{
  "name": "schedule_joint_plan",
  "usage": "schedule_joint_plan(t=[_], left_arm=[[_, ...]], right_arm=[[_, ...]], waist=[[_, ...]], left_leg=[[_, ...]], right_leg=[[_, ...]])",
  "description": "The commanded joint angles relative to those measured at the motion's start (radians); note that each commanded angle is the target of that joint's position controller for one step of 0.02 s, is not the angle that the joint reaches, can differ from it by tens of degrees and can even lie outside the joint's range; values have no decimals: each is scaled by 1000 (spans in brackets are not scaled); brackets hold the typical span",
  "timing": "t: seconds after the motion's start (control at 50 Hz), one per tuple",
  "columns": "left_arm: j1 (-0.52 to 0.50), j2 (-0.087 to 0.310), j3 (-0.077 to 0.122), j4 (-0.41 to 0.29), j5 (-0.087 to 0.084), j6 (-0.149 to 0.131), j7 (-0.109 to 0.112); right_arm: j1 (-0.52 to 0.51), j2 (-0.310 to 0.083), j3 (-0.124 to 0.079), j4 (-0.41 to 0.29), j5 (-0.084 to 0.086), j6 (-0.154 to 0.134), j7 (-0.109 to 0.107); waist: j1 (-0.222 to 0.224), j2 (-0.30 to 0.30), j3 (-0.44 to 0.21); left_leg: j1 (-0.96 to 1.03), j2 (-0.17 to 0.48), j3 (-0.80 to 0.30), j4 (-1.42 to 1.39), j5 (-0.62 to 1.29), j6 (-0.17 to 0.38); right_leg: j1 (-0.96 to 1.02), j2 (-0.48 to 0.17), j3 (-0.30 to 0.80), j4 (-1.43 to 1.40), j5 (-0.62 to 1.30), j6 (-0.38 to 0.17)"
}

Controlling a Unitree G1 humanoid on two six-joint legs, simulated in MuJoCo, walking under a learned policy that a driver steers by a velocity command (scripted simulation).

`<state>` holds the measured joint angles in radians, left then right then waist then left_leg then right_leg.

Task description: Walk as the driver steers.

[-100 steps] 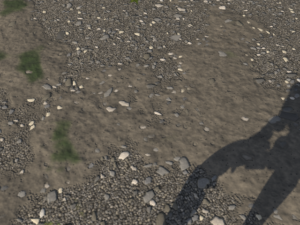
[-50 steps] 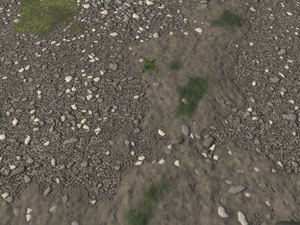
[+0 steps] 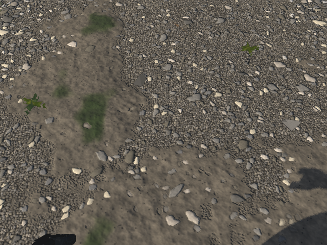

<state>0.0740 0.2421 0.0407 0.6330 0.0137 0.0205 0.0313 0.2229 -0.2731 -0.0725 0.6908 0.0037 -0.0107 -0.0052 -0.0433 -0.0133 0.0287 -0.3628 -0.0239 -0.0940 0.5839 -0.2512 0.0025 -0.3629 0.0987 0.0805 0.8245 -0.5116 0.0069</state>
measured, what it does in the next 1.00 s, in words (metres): steps on the spot: right foot, then left foot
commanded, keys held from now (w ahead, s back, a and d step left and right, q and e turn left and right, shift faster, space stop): q+shift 0.40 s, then shift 0.06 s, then e+shift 0.54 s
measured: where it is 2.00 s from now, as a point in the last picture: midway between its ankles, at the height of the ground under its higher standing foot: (141, 204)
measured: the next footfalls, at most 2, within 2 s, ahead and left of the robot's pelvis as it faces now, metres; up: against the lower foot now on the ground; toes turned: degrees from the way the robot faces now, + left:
right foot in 0.18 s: +0.04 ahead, -0.12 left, +0.00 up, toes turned +16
left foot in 0.62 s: -0.02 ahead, +0.15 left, +0.00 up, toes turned +24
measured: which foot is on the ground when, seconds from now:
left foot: down 0.00-0.18, up 0.20-0.60, down 0.62-1.00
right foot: up 0.00-0.16, down 0.18-0.64, up 0.66-1.00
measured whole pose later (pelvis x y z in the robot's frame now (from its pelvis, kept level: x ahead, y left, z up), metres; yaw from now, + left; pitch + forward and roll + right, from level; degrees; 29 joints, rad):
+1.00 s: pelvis -0.01 -0.01 +0.00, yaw +8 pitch +2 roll +2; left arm 0.21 0.30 0.09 0.62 -0.02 0.09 -0.02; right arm 0.07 -0.29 -0.09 0.67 0.01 0.01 -0.02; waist 0.03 0.02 0.06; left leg -0.24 0.14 0.25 0.58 -0.33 -0.05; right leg -0.39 -0.07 -0.09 0.72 -0.32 0.01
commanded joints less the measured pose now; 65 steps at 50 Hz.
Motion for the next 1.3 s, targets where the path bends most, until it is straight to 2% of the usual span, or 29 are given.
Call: schedule_joint_plan(t=[0.02,0.1,0.16,0.18,0.2,0.22,0.24,0.28,0.4,0.52,0.6,0.62,0.64,0.66,0.7,0.74,0.8,0.88,0.98,1.0,1.02,1.04,1.06,1.08,1.14,1.2,1.22,1.24,1.3], left_arm=[[-22,102,51,-91,-15,-16,0],[-3,50,42,-62,-32,-30,-23],[133,89,65,-6,-35,-33,-33],[169,150,85,6,-28,-28,-25],[121,250,100,-21,7,-17,-17],[85,230,93,-42,53,-30,-23],[7,170,75,-65,46,-39,-15],[-65,121,59,-77,11,-43,6],[102,165,65,-30,14,-21,31],[100,218,77,-3,-16,-16,-14],[95,145,37,52,-54,-39,-45],[139,148,34,62,-44,-51,-51],[141,117,19,37,-1,-62,-60],[170,102,17,37,-19,-61,-58],[114,213,62,32,-55,-32,-40],[183,187,73,54,-49,14,-17],[182,138,68,25,-39,47,-3],[115,100,53,-53,-31,49,-37],[185,138,80,-77,-39,67,-56],[226,163,95,-66,-34,64,-45],[331,253,130,-41,-42,55,-24],[405,379,149,-55,-41,18,-26],[423,322,129,-54,-33,-26,-48],[389,283,111,-48,-33,-51,-46],[244,228,79,-86,-38,-52,-17],[275,215,70,-83,-28,-59,3],[286,203,63,-75,-26,-65,6],[327,249,74,-21,8,-57,-29],[367,189,54,-6,2,-69,-68]], right_arm=[[-17,-214,-67,-83,12,-18,-25],[-84,-191,-77,-115,30,48,-44],[-118,-186,-78,-137,48,61,-38],[-88,-145,-67,-136,44,60,-38],[-28,-80,-52,-144,35,54,-33],[-35,-168,-75,-154,17,35,-30],[-26,-230,-94,-130,18,35,-26],[20,-207,-94,-81,15,53,-28],[-115,-122,-47,-170,26,57,-5],[-138,-71,-13,-189,1,53,0],[-45,-66,-11,-122,-9,46,-11],[-22,-140,-27,-123,-13,44,-21],[35,-228,-44,-137,-31,51,-38],[-32,-235,-51,-124,-32,59,-41],[-54,-179,-45,-133,-37,44,-35],[-148,-143,-36,-136,-16,25,-36],[-204,-102,-29,-125,-23,14,-41],[-197,-136,-46,-105,-16,10,-41],[-198,-174,-65,-80,23,9,-15],[-157,-147,-62,-58,26,12,-8],[-136,-97,-52,-57,8,15,-3],[-246,-50,-29,-159,-18,3,-8],[-309,-103,-41,-163,7,-19,-1],[-335,-130,-48,-169,37,-45,12],[-259,-154,-66,-113,0,-90,19],[-238,-113,-54,-75,-6,-103,29],[-220,-96,-45,-60,-4,-100,31],[-128,-46,-11,-6,-106,-31,57],[-198,-97,-16,-18,-58,14,70]], waist=[[34,160,-139],[41,179,-170],[95,193,-177],[86,109,-176],[29,-206,-151],[26,-223,-103],[-3,-130,-63],[-18,-69,-37],[93,-98,-47],[83,-99,-91],[12,-119,-103],[26,-87,-142],[32,76,-234],[48,256,-244],[-5,226,-165],[52,201,-104],[76,187,-67],[48,167,-93],[89,141,-110],[100,78,-108],[120,-143,-117],[135,-385,-116],[189,-221,-134],[167,-192,-45],[67,-118,-15],[66,-81,-40],[65,-95,-41],[69,-168,-39],[113,-182,32]], left_leg=[[268,272,-444,-205,419,245],[195,149,-371,-198,297,163],[71,99,-383,-178,113,116],[-84,36,-327,-72,-102,62],[-316,-123,-126,206,-342,4],[-354,-28,-119,411,-352,-33],[-325,11,-96,522,-271,-46],[-333,27,-60,627,-125,-71],[-422,103,52,545,-46,-138],[-156,64,87,255,-168,-98],[230,17,113,-293,168,-28],[392,87,42,-264,336,-9],[587,289,-114,-116,809,61],[505,400,-147,-114,776,220],[402,391,-126,-185,659,287],[269,354,-18,-230,516,236],[185,334,86,-268,392,208],[212,362,154,-240,360,196],[198,394,212,-108,295,114],[141,344,255,-3,184,61],[-48,231,341,265,-128,-11],[-434,34,232,574,-475,-67],[-544,40,21,675,-424,-32],[-586,68,-11,657,-326,10],[-442,88,-5,490,-64,12],[-370,44,38,362,120,-34],[-366,44,52,316,169,-48],[-334,53,119,310,166,-66],[-343,76,146,232,192,-87]], right_leg=[[-200,-23,62,191,-93,23],[-32,10,1,-142,76,45],[199,3,-24,-460,276,19],[346,-140,88,-517,294,-28],[391,-409,405,-567,314,-163],[247,-541,512,-599,362,-259],[198,-483,389,-587,377,-249],[198,-342,176,-554,380,-170],[366,-365,-7,-535,655,-231],[307,-382,-49,-502,781,-267],[202,-312,-47,-409,761,-176],[119,-283,-46,-385,661,-107],[-39,-225,-78,-253,305,-37],[-119,-159,-139,-157,-26,22],[-236,-143,-102,234,-156,66],[-232,-170,-58,345,-72,84],[-212,-181,-91,327,72,104],[-129,-212,-121,87,130,69],[44,-157,-205,-163,215,-15],[136,-126,-183,-253,304,-52],[300,-207,10,-366,437,-139],[419,-426,582,-523,95,-366],[433,-484,702,-648,-297,-408],[387,-469,671,-688,-465,-360],[252,-350,453,-648,-250,-252],[253,-288,334,-646,-53,-232],[265,-280,288,-649,-3,-226],[245,-212,216,-670,0,-191],[238,-237,198,-726,5,-189]])
Keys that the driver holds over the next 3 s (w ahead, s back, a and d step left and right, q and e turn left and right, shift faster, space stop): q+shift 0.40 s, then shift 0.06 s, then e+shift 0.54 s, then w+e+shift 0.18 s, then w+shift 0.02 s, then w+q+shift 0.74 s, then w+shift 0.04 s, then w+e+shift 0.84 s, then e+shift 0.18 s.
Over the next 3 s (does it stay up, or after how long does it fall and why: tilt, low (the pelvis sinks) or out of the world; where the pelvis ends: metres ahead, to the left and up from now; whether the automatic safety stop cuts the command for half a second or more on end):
stays up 1.52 0.34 -0.01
